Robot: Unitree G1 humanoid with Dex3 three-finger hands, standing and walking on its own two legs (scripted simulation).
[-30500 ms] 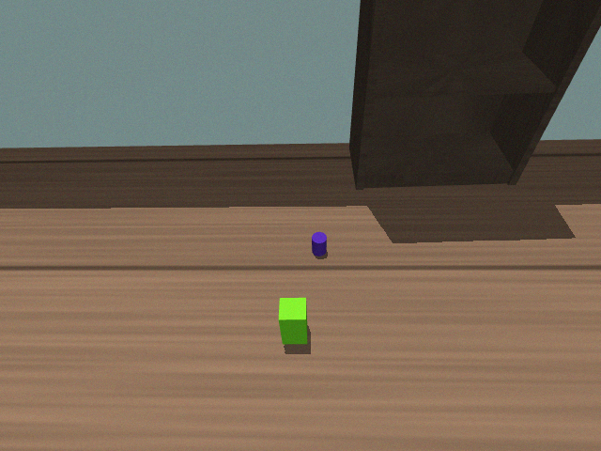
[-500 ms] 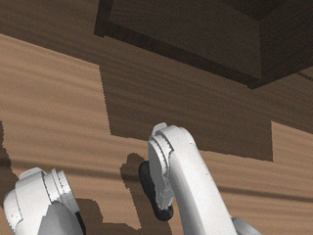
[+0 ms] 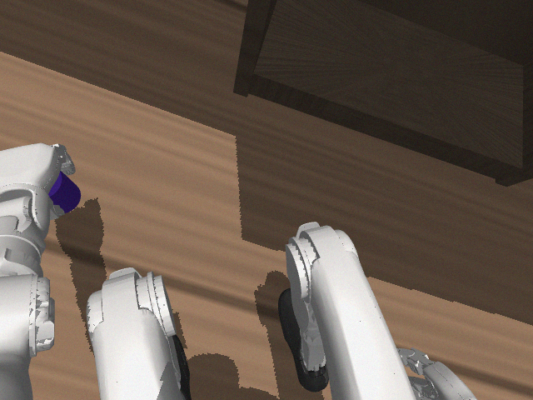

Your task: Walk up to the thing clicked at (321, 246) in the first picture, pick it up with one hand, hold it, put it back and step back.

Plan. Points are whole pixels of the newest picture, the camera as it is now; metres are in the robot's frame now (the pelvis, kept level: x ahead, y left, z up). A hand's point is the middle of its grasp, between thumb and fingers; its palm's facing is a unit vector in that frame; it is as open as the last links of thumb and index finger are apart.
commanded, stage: settle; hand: left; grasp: from above
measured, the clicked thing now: (51, 189) +0.48 +0.28 -0.18
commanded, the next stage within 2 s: lift in 0.18 s
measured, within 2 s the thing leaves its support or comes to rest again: neither
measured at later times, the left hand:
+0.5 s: hand (21, 187) +0.46 +0.28 -0.09, palm faces -0.43 -0.07 -0.90, open 8.6 cm
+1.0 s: hand out of the picture +0.39 +0.28 +0.06, palm faces -0.40 -0.10 -0.91, open 8.6 cm
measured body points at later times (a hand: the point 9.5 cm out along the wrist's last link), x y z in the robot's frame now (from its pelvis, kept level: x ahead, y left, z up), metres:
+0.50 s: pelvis +0.00 +0.00 +0.03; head +0.20 +0.06 +0.43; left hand +0.47 +0.28 -0.04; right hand +0.05 -0.27 -0.08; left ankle +0.08 +0.13 -0.30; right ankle +0.11 -0.13 -0.30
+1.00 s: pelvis +0.00 +0.00 +0.15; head +0.15 +0.04 +0.57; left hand +0.41 +0.29 +0.11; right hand +0.13 -0.26 +0.03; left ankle +0.08 +0.13 -0.30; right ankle +0.11 -0.13 -0.30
